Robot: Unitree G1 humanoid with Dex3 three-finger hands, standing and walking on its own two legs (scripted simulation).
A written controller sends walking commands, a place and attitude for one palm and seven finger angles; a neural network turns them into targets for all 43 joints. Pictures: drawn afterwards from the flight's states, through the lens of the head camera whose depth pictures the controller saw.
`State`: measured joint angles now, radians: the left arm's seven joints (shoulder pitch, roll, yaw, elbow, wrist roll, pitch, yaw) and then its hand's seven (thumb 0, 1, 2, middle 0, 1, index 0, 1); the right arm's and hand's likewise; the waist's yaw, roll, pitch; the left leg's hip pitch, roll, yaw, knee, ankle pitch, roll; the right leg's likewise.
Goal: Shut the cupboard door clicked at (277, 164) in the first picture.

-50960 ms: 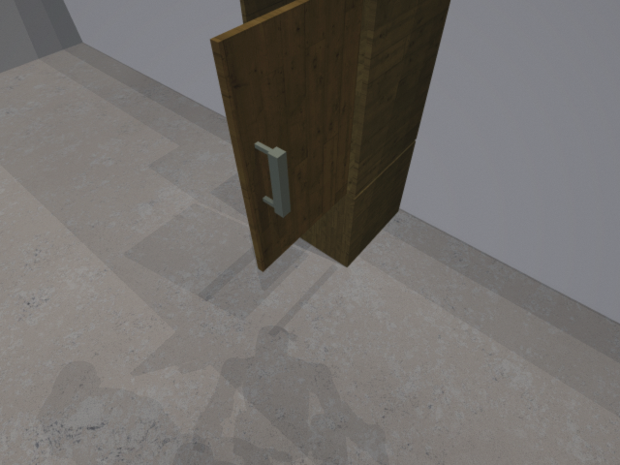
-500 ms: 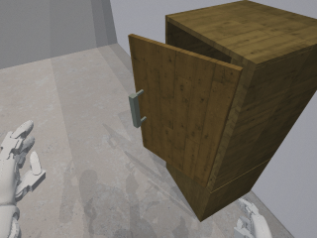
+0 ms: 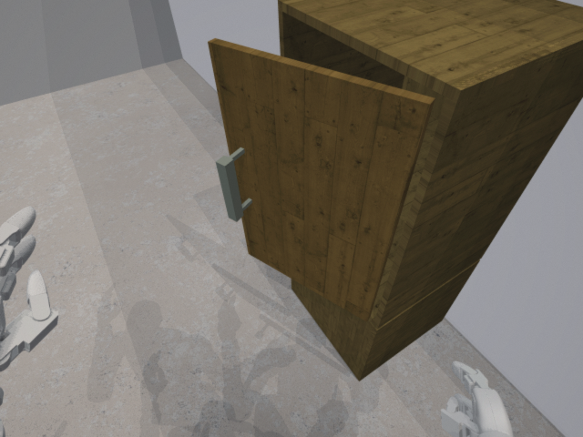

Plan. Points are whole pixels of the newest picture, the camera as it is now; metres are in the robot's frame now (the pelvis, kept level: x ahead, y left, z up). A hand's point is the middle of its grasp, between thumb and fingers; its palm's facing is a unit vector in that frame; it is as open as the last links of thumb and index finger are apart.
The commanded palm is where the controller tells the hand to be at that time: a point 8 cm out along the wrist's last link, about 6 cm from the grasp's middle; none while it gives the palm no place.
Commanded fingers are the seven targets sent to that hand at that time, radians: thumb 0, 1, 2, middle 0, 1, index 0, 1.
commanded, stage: step back with the hand held close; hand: left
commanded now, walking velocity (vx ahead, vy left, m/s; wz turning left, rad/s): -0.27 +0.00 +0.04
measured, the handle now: (237, 184) +0.61 +0.17 -0.03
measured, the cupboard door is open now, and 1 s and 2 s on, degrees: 23 23 23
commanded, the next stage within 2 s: stop stepping back and stand still in 0.74 s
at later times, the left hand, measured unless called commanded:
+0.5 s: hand out of the picture +0.09 +0.31 +0.16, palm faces +0.49 -0.74 -0.45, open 7.4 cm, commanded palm +0.02 +0.33 +0.18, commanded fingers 0.00 0.90 0.90 -0.20 -0.30 -0.20 -0.30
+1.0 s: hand out of the picture -0.02 +0.32 +0.17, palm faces +0.50 -0.77 -0.39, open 7.4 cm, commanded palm -0.10 +0.35 +0.18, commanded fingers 0.00 0.90 0.90 -0.20 -0.30 -0.20 -0.30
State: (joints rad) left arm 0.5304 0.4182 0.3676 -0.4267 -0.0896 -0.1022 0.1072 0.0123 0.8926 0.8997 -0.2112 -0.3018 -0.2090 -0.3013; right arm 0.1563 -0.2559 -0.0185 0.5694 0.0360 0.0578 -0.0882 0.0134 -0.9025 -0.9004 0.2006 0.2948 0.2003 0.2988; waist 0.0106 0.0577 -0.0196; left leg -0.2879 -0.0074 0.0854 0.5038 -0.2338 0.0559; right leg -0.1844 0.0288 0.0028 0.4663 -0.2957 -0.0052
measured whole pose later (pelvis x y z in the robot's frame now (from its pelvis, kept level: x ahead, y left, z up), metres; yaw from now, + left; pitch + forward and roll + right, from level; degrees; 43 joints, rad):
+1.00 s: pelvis -0.22 +0.04 -0.01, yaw +5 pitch -1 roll -5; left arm 0.45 0.46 0.44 -0.50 -0.03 -0.22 0.16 0.01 0.89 0.90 -0.21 -0.30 -0.21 -0.30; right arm 0.26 -0.20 -0.02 0.62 0.00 -0.08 -0.08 0.01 -0.90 -0.90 0.20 0.29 0.20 0.30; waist -0.04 0.00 0.01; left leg -0.50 0.03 0.03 0.60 -0.14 0.08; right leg -0.41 0.09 0.01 0.89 -0.44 0.01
